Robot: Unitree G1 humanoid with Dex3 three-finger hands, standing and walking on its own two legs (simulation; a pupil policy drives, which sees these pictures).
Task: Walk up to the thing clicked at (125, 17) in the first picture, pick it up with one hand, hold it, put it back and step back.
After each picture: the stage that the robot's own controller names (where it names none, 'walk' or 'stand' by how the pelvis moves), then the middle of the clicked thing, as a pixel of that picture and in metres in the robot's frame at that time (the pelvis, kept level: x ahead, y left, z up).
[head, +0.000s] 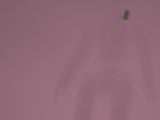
stand; (126, 15) +2.10 -0.58 -0.72
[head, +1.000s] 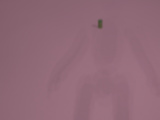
walk; (100, 24) +2.03 -0.05 -0.69
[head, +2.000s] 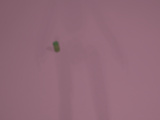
walk; (56, 46) +1.36 +0.44 -0.72
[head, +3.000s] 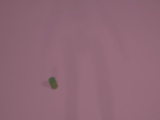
walk; (53, 83) +0.91 +0.41 -0.72
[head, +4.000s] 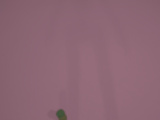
walk; (61, 116) +0.56 +0.29 -0.71
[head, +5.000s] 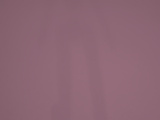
stand; out of the picture +0.41 +0.24 -0.70
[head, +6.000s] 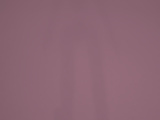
stand; out of the picture +0.41 +0.22 -0.72
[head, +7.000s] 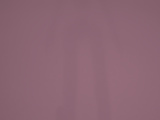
stand; out of the picture +0.41 +0.23 -0.72
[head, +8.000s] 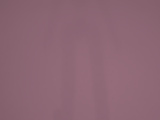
stand; out of the picture +0.39 +0.24 -0.73
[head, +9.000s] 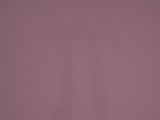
stand; out of the picture +0.40 +0.24 -0.73
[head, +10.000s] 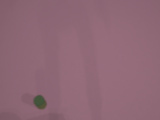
go down; (40, 102) +0.42 +0.26 -0.57
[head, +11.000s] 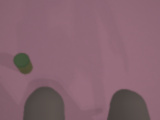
go down; (23, 64) +0.46 +0.29 -0.31
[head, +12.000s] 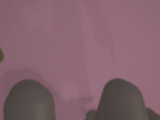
close in; out of the picture +0.44 +0.31 -0.26
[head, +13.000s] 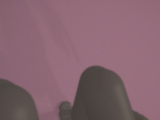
close; out of the picture +0.43 +0.34 -0.21
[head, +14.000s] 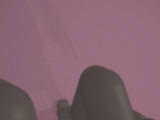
lift; out of the picture +0.42 +0.35 -0.22
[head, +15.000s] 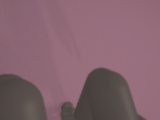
lift; out of the picture +0.38 +0.30 -0.21
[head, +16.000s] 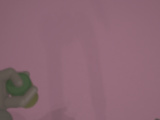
lift; (23, 91) +0.33 +0.21 -0.01
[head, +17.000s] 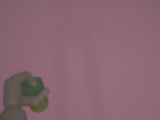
hold; (36, 95) +0.33 +0.18 +0.01
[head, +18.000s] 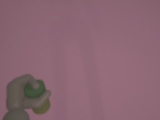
hold; (38, 97) +0.33 +0.18 -0.01
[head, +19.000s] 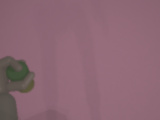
crouch; (21, 78) +0.39 +0.22 -0.07
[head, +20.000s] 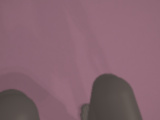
lower; out of the picture +0.47 +0.33 -0.14
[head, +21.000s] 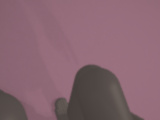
lower; out of the picture +0.41 +0.34 -0.22
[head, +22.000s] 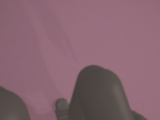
lower; out of the picture +0.41 +0.34 -0.22
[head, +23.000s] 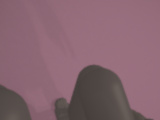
lower; out of the picture +0.41 +0.34 -0.22
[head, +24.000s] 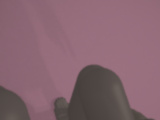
lower; out of the picture +0.41 +0.35 -0.22
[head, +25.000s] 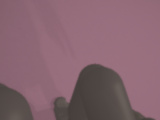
open; out of the picture +0.41 +0.33 -0.22
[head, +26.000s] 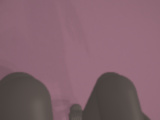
stand; out of the picture +0.42 +0.32 -0.24
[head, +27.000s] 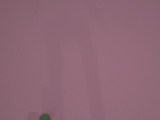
stand; out of the picture +0.40 +0.24 -0.60
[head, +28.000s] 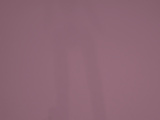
stand; out of the picture +0.39 +0.24 -0.67
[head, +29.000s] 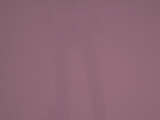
stand; out of the picture +0.40 +0.23 -0.67
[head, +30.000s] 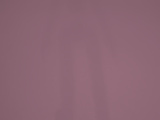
stand; out of the picture +0.41 +0.23 -0.72
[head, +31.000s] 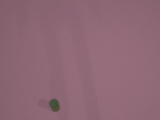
walk; (54, 105) +0.48 +0.23 -0.70
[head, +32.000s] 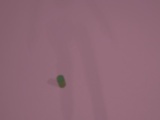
walk; (61, 81) +0.76 +0.30 -0.70
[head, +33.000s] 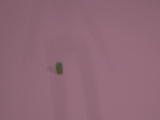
stand; (59, 68) +1.03 +0.26 -0.71
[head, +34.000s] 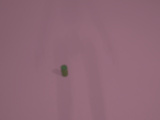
stand; (64, 70) +1.03 +0.25 -0.72
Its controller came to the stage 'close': yes
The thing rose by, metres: 0.71
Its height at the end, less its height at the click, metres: +0.00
